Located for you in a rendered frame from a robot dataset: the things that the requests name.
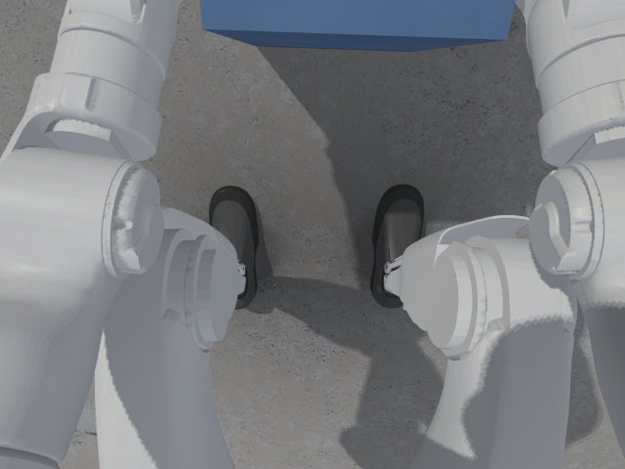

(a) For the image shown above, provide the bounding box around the right robot forearm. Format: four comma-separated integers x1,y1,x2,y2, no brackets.
515,0,625,167

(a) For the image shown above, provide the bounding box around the carton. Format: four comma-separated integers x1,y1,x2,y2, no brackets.
200,0,516,52

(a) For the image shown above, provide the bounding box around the robot right shin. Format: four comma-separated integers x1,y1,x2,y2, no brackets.
384,215,577,334

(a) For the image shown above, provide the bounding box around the left robot upper arm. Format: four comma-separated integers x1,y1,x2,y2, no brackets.
0,146,165,469

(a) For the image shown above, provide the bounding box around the left robot forearm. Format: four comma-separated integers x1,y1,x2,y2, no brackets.
0,0,183,165

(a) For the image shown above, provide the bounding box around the robot right foot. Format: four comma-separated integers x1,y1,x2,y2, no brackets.
370,185,424,308

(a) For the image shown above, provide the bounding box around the right robot upper arm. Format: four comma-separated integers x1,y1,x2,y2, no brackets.
528,156,625,458

